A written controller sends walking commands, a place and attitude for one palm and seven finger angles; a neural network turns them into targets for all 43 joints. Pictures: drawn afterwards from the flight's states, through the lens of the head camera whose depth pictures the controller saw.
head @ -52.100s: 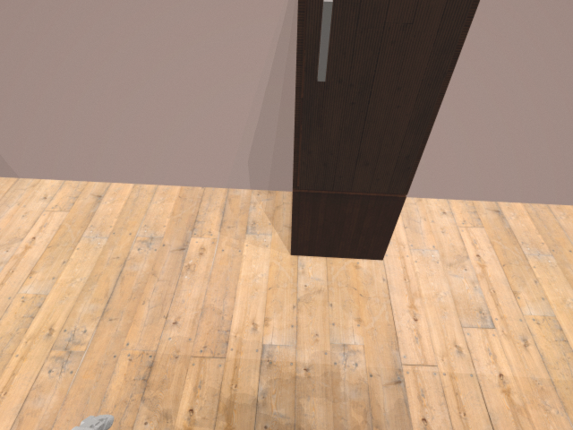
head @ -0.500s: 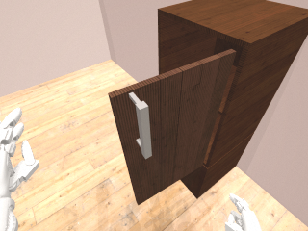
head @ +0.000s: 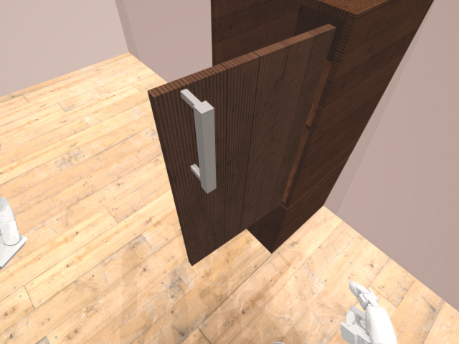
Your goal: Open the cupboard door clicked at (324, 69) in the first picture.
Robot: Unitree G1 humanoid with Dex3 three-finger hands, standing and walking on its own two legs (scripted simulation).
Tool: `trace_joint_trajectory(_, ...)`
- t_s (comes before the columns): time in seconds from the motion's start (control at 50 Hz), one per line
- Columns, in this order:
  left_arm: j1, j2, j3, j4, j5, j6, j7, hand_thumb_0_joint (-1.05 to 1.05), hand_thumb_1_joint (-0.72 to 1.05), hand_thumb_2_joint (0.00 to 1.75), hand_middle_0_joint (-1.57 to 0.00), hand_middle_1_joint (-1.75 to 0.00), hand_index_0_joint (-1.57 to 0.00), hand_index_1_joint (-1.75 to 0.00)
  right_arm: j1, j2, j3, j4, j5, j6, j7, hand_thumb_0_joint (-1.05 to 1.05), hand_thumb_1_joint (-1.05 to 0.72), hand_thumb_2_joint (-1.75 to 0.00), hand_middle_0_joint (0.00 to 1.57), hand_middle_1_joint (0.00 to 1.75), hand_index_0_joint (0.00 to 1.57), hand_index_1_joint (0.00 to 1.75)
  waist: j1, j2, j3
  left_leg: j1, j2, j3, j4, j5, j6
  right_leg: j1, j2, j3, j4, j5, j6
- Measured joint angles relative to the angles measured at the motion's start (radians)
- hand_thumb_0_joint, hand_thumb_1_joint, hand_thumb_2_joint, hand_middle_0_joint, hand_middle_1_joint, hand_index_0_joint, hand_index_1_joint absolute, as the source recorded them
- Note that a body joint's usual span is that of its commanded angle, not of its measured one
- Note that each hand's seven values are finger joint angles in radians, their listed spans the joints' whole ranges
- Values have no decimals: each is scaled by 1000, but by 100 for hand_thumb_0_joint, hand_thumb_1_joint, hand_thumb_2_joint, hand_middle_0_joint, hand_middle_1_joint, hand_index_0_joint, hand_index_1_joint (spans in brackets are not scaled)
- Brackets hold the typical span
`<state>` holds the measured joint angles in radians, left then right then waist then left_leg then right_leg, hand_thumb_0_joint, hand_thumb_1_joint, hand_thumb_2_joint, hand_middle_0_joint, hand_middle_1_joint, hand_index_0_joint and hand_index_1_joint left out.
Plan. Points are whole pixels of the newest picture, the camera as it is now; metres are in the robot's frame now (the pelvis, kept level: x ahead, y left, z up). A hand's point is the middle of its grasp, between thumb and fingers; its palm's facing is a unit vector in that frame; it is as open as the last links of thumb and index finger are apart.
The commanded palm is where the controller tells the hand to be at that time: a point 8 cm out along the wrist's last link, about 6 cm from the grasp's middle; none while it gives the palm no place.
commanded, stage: step back with the hand held close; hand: left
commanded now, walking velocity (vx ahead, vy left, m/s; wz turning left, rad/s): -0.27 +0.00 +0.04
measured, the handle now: (199, 146) +0.37 +0.07 +0.17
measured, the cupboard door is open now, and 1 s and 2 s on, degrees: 85 85 85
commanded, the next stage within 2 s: stop stepping back and stand still in 0.58 s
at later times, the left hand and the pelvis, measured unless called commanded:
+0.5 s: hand out of the picture +0.12 +0.25 +0.17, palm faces +0.48 -0.74 -0.47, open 7.4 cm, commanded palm +0.05 +0.29 +0.19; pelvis -0.08 -0.01 -0.01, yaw +3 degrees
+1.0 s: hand out of the picture +0.00 +0.23 +0.18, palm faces +0.45 -0.77 -0.45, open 7.4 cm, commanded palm -0.05 +0.27 +0.19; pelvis -0.19 -0.03 +0.01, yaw +1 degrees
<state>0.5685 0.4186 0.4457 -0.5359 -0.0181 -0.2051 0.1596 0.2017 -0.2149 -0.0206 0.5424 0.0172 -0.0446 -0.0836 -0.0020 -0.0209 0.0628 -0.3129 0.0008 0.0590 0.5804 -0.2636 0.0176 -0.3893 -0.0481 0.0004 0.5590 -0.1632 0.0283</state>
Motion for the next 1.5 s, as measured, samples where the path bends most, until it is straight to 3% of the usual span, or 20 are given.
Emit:
trace_joint_trajectory(0.16,-40,-49,-13,4,16,-20,13,1,89,90,-22,-30,-21,-31,22,2,16,26,-8,-35,1,1,-91,-90,20,30,20,30,9,16,-10,-81,7,-15,96,-45,3,-54,6,-12,42,14,-8)
trace_joint_trajectory(0.26,-59,-41,-7,-5,16,-35,24,1,89,90,-22,-30,-21,-31,29,-1,21,40,-12,-46,-1,1,-91,-90,20,30,20,30,-3,17,-7,-106,6,-24,87,-8,5,-74,10,-13,37,-5,-8)
trace_joint_trajectory(0.36,-48,3,28,10,21,-48,18,1,89,90,-22,-30,-21,-31,57,15,12,34,-6,-66,2,1,-90,-90,20,30,20,30,-26,24,-11,-128,5,-52,94,48,-1,-49,54,17,151,-56,0)
trace_joint_trajectory(0.42,-45,-9,44,21,26,-61,13,1,89,90,-22,-30,-21,-31,47,17,10,46,-11,-76,11,1,-90,-90,20,30,20,30,-9,34,-17,-164,22,-56,117,38,-6,-30,84,32,131,-117,-29)
trace_joint_trajectory(0.54,-52,-37,-19,-24,19,-41,1,1,89,90,-22,-30,-21,-31,-12,11,-5,85,-17,-44,28,1,-91,-90,20,30,20,30,-1,-16,7,-183,-18,-49,314,-156,-32,-42,48,46,56,-20,-23)
trace_joint_trajectory(0.58,-32,-24,-15,-46,17,-40,1,1,89,90,-22,-30,-21,-31,-21,12,-1,72,-18,-37,23,1,-91,-90,20,30,20,30,-7,-38,0,-110,-16,-38,204,-142,-32,-54,36,53,28,11,-14)
trace_joint_trajectory(0.62,-22,0,-1,-70,11,-44,1,1,89,90,-22,-30,-21,-31,-23,2,-4,46,-19,-47,15,1,-91,-90,20,30,20,30,-20,-33,-7,-48,-2,-44,34,-28,-18,-86,36,42,33,25,-1)
trace_joint_trajectory(0.68,-39,35,36,-51,1,-60,2,1,89,90,-22,-30,-21,-31,-47,27,-18,54,-28,-74,12,1,-91,-90,20,30,20,30,-10,-43,22,-74,-1,-43,42,26,-3,-151,73,67,283,-187,0)
trace_joint_trajectory(0.74,-27,21,46,-47,-17,-49,10,1,89,90,-22,-30,-21,-31,-43,50,-15,70,-25,-108,29,1,-91,-90,20,30,20,30,3,-21,16,-68,30,-51,-10,63,-9,-140,114,40,459,-268,2)
trace_joint_trajectory(0.78,-10,-3,33,-56,-21,-35,15,1,89,90,-22,-30,-21,-31,-31,58,-5,73,-17,-119,41,1,-91,-90,20,30,20,30,14,-7,1,-65,50,-48,-48,95,-14,-83,109,9,429,-282,5)
trace_joint_trajectory(0.84,3,-21,5,-58,-21,-7,20,1,89,90,-21,-30,-21,-31,-11,66,19,69,-16,-120,42,1,-90,-90,20,30,20,30,17,2,-26,-66,61,-41,-93,134,-21,55,87,-17,245,-305,-4)
trace_joint_trajectory(0.9,-7,-2,1,-35,-15,5,19,1,89,90,-21,-30,-21,-31,2,72,43,60,-21,-107,35,1,-90,-90,20,30,21,30,13,-16,-48,-99,47,-29,-83,131,-33,212,59,-22,-47,-227,-37)
trace_joint_trajectory(0.92,-20,-12,-8,-16,-13,3,13,1,89,90,-21,-30,-21,-31,-6,62,45,68,-25,-98,35,1,-90,-90,21,30,21,30,12,4,-42,-115,54,-41,-49,86,-36,214,72,-26,-65,-184,-53)
trace_joint_trajectory(0.96,-30,-24,-30,15,-16,9,1,1,89,90,-21,-30,-21,-31,-5,45,45,94,-23,-80,35,1,-90,-90,21,30,21,30,13,24,-46,-139,38,-68,73,2,-38,214,82,-23,-72,-154,-63)
trace_joint_trajectory(1.02,-12,-32,-37,51,-17,2,-6,1,89,90,-22,-30,-21,-31,25,27,40,117,-17,-67,30,1,-90,-90,21,30,21,30,11,8,-74,-125,3,-54,188,-32,-34,221,70,-1,-94,-136,-59)
trace_joint_trajectory(1.14,-31,-35,-46,95,-9,-12,2,1,89,90,-22,-30,-21,-31,79,-33,2,122,-16,-78,6,1,-90,-90,20,30,20,30,-20,13,-97,54,2,-23,-83,26,6,207,69,-17,-58,-152,-45)
trace_joint_trajectory(1.22,-28,-27,-32,93,-6,-14,4,1,89,90,-22,-30,-21,-31,70,-37,-6,115,-19,-81,5,1,-91,-90,20,30,20,30,-21,-24,-77,64,-19,2,-86,35,17,195,45,3,-24,-158,-34)
trace_joint_trajectory(1.32,-25,3,-12,77,3,-21,10,1,89,90,-21,-30,-21,-31,61,-4,7,96,-27,-110,7,1,-91,-90,20,30,20,30,-27,-29,-66,47,-25,0,-95,51,17,186,47,-26,-4,-192,-33)
trace_joint_trajectory(1.42,-7,-18,-25,75,-6,-29,1,1,89,90,-21,-30,-21,-31,44,14,26,99,-25,-97,25,1,-91,-90,20,30,20,30,-15,28,-64,8,7,-26,-44,23,-1,199,87,-45,-72,-136,-71)
trace_joint_trajectory(1.5,2,-44,-47,77,-8,-24,-6,1,89,90,-21,-30,-21,-31,42,14,28,109,-20,-82,31,1,-90,-90,20,30,20,30,7,46,-66,23,7,-48,-19,-5,-5,207,104,-31,-72,-142,-71)
